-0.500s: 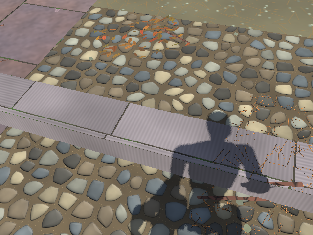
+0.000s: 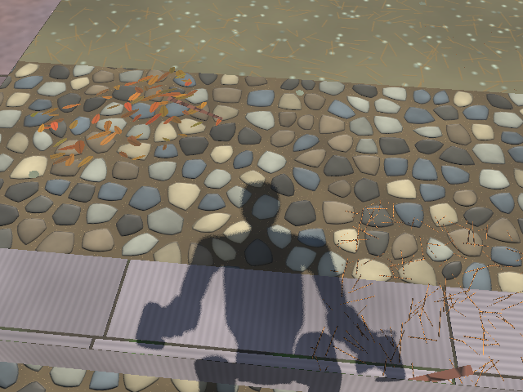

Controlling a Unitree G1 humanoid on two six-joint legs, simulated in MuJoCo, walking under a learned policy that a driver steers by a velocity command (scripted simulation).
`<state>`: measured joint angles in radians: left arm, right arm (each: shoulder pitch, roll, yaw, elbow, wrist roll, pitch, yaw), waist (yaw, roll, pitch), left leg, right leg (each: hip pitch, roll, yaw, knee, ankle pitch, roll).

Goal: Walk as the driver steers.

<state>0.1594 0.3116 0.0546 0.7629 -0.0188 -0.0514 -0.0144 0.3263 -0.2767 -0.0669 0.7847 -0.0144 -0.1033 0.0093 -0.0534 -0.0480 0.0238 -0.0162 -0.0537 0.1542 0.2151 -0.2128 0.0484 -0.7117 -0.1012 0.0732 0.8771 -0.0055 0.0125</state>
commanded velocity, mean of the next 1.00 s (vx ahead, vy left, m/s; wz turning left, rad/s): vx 0.45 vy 0.00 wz -0.56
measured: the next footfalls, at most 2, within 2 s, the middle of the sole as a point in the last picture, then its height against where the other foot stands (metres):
right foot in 0.20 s outside the picture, level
left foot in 0.72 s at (261, 298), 0.14 m higher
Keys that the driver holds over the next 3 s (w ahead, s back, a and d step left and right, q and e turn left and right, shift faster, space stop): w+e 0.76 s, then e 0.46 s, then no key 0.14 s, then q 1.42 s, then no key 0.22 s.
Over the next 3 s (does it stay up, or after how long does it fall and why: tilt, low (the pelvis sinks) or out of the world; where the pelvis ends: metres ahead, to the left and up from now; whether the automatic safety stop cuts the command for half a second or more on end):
stays up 0.68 -0.15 0.13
